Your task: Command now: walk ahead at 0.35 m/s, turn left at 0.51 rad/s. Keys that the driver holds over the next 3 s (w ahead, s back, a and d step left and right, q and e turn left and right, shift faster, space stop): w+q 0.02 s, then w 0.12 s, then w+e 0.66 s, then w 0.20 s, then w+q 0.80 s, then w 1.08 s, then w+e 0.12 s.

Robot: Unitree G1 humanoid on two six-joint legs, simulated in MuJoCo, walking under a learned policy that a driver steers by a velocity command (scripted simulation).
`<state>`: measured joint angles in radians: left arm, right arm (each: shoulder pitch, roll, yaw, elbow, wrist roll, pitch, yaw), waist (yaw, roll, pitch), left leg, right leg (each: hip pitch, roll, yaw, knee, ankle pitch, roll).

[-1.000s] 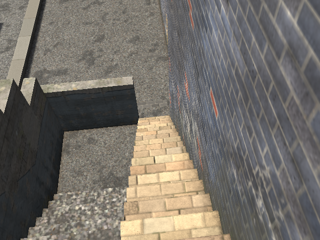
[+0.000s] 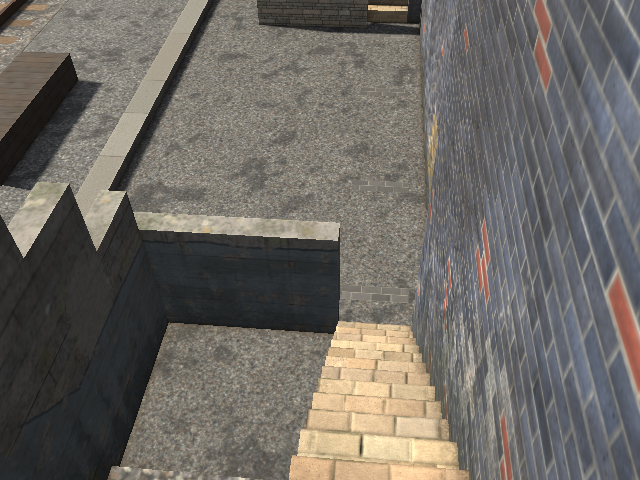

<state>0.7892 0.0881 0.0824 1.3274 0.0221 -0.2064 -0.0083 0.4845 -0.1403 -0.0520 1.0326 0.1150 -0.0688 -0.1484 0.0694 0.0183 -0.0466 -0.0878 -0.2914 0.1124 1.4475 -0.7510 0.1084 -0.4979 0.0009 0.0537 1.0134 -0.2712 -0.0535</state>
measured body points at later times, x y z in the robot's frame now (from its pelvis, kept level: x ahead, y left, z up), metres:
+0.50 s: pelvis +0.51 +0.11 -0.70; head +0.49 +0.22 -0.27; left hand +0.69 +0.30 -0.87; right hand +0.45 -0.08 -0.82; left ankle +0.55 +0.22 -1.39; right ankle +0.40 -0.05 -1.12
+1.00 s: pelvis +0.87 -0.02 -0.92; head +0.85 -0.05 -0.47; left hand +0.92 +0.28 -1.03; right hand +0.70 -0.28 -1.07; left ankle +0.64 +0.20 -1.29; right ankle +0.98 -0.13 -1.68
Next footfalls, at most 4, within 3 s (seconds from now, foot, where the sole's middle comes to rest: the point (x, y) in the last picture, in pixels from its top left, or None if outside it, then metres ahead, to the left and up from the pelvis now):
0.22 right None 0.25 -0.03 -1.02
0.40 left None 0.59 0.22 -1.43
1.04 right None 0.99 -0.14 -1.85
1.56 left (361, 438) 1.32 -0.02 -2.07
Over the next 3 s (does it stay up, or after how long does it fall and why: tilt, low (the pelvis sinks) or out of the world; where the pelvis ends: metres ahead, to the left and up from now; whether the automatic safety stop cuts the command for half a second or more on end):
stays up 1.76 -0.06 -1.86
